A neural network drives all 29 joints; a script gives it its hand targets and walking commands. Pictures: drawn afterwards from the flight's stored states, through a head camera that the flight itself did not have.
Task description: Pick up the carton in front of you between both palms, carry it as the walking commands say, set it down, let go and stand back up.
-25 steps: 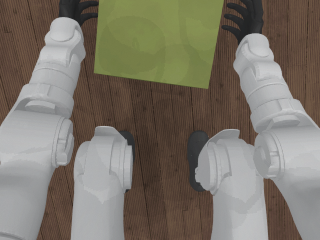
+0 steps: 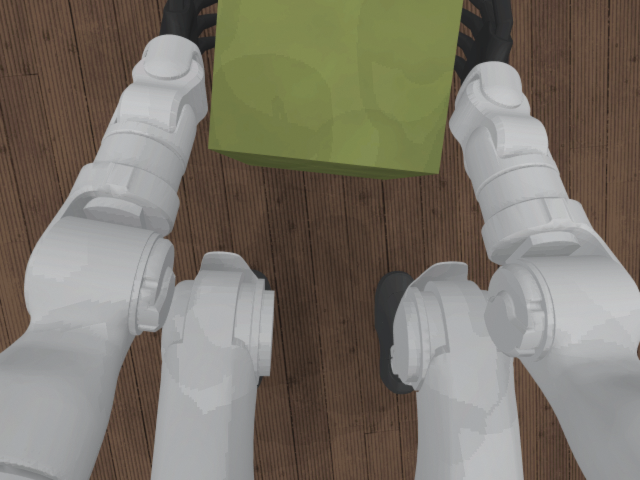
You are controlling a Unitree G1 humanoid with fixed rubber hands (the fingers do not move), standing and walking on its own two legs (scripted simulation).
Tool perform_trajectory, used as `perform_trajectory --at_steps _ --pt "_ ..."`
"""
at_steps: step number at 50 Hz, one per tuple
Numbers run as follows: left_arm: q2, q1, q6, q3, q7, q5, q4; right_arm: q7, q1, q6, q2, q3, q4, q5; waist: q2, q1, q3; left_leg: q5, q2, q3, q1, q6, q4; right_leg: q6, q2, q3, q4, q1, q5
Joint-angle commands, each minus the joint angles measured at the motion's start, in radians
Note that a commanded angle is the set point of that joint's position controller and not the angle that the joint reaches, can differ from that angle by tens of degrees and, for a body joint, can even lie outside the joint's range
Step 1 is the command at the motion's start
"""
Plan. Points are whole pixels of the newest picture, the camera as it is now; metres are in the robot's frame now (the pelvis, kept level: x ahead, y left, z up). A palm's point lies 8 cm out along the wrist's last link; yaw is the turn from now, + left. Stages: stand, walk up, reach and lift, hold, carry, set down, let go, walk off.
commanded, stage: reach and lift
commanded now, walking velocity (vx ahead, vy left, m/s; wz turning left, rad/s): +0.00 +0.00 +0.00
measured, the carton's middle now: (329, 84) +0.52 +0.02 -0.23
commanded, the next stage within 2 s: none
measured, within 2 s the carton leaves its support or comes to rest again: neither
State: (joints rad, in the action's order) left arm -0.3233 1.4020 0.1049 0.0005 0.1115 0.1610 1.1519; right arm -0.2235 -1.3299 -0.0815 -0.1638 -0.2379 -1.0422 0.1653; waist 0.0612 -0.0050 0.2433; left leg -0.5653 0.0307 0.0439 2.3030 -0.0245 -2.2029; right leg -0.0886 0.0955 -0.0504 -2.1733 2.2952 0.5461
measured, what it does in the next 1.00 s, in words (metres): rises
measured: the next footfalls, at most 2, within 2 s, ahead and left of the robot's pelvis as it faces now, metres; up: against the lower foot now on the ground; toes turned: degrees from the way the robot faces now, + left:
none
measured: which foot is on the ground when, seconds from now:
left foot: down 0.00-1.00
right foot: down 0.00-1.00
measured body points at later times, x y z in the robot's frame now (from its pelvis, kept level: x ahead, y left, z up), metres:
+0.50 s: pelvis +0.00 -0.01 +0.11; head +0.25 +0.03 +0.48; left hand +0.49 +0.19 +0.03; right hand +0.50 -0.12 +0.04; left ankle +0.11 +0.13 -0.33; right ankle +0.12 -0.13 -0.33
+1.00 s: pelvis +0.04 -0.01 +0.24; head +0.21 +0.02 +0.66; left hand +0.45 +0.18 +0.19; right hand +0.47 -0.13 +0.19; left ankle +0.11 +0.13 -0.33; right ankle +0.12 -0.13 -0.33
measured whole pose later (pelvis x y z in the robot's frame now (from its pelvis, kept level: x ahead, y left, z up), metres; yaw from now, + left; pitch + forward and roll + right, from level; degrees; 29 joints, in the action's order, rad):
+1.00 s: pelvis +0.04 -0.01 +0.24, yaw +4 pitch +33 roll +0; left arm 0.01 0.69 0.32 0.33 0.04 -0.15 0.69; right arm -0.10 -0.66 -0.29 0.11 -0.41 -0.63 -0.14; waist 0.02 0.00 -0.24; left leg -0.50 0.10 0.11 1.49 -0.05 -1.42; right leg -0.05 0.12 -0.11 -1.41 1.48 0.51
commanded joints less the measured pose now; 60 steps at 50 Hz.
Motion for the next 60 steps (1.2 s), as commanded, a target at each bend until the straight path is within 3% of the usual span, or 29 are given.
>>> perform_trajectory --at_steps 1,4,7,12,16,23,34,41,60 --pt "1.025 0.556 -0.018 -0.230 -0.242 0.047 -0.434 0.275 -0.569 -0.021 1.063 0.376 0.310 0.047 -0.092 0.064 -1.521 0.508 0.095 -0.123 -0.818 0.009 0.189 0.038 0.082 0.167 0.123 -0.665 -0.432" --pt "1.096 0.503 0.031 -0.259 -0.238 0.034 -0.533 0.277 -0.555 -0.061 1.096 0.423 0.425 0.037 -0.113 0.059 -1.662 0.511 0.108 -0.133 -0.909 0.000 0.217 0.037 0.092 0.176 0.157 -0.707 -0.416" --pt "1.172 0.435 0.086 -0.268 -0.243 0.001 -0.574 0.285 -0.523 -0.103 1.123 0.441 0.484 -0.001 -0.122 0.040 -1.646 0.420 0.121 -0.137 -0.894 -0.003 0.273 0.040 0.101 0.181 0.211 -0.696 -0.335" --pt "1.247 0.333 0.160 -0.161 -0.281 -0.109 -0.418 0.312 -0.430 -0.172 1.144 0.319 0.349 -0.124 -0.124 0.004 -1.295 0.142 0.119 -0.119 -0.707 0.000 0.407 0.054 0.100 0.175 0.335 -0.556 -0.095" --pt "1.249 0.315 0.179 -0.059 -0.298 -0.186 -0.347 0.332 -0.403 -0.200 1.162 0.224 0.274 -0.204 -0.111 0.007 -1.231 0.076 0.125 -0.118 -0.694 0.008 0.489 0.061 0.103 0.161 0.417 -0.574 -0.048" --pt "1.274 0.283 0.188 -0.007 -0.313 -0.238 -0.346 0.355 -0.347 -0.220 1.219 0.198 0.259 -0.249 -0.085 0.021 -1.318 0.121 0.132 -0.122 -0.802 0.011 0.593 0.054 0.103 0.147 0.535 -0.697 -0.082" --pt "1.370 0.143 0.207 -0.158 -0.320 -0.173 -0.474 0.370 -0.184 -0.238 1.305 0.372 0.358 -0.183 -0.084 0.023 -1.422 0.260 0.139 -0.110 -1.044 -0.002 0.722 0.043 0.101 0.124 0.683 -0.924 -0.203" --pt "1.404 0.021 0.206 -0.212 -0.313 -0.154 -0.505 0.370 -0.055 -0.238 1.331 0.436 0.376 -0.165 -0.074 0.024 -1.342 0.281 0.140 -0.087 -1.166 -0.003 0.831 0.042 0.098 0.097 0.798 -1.062 -0.226" --pt "1.428 -0.329 0.158 -0.216 -0.296 -0.213 -0.513 0.380 0.321 -0.196 1.331 0.431 0.346 -0.231 -0.073 0.013 -1.030 0.382 0.109 0.000 -1.576 0.014 1.221 0.065 0.053 0.003 1.199 -1.477 -0.334"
